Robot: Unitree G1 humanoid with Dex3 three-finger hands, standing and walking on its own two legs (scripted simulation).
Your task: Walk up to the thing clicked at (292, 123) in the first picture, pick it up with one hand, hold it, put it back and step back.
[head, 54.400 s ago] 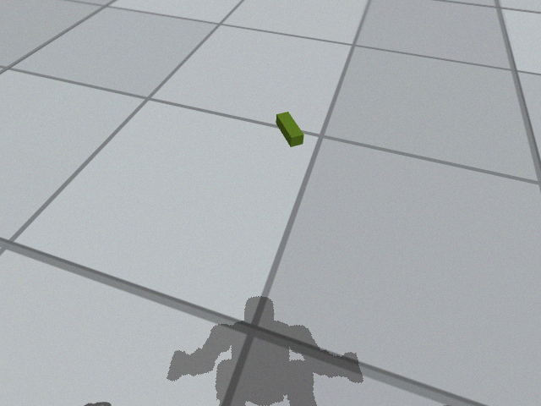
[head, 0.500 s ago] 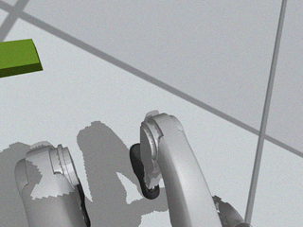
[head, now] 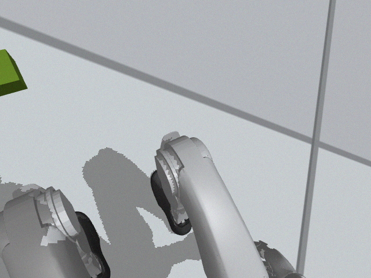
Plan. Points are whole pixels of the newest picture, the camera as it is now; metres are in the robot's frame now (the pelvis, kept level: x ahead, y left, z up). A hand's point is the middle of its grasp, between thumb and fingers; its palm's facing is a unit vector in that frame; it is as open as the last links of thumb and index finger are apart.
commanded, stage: approach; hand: left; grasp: from above
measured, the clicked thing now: out of the picture +0.56 +0.30 -0.29
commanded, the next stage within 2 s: close in in 0.12 s
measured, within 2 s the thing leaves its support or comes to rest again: neither
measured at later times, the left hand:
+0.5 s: hand out of the picture +0.56 +0.28 -0.16, palm faces -0.47 -0.05 -0.88, open 13.4 cm
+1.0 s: hand out of the picture +0.55 +0.28 -0.22, palm faces -0.43 -0.07 -0.90, open 13.8 cm
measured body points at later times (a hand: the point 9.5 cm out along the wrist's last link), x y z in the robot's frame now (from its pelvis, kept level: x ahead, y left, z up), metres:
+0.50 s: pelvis +0.00 +0.01 +0.00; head +0.28 +0.10 +0.35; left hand +0.58 +0.28 -0.10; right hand +0.03 -0.25 -0.07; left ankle +0.07 +0.13 -0.29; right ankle +0.12 -0.12 -0.29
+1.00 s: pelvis +0.00 +0.00 -0.01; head +0.30 +0.10 +0.31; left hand +0.57 +0.28 -0.17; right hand +0.01 -0.25 -0.07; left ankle +0.07 +0.13 -0.29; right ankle +0.12 -0.12 -0.29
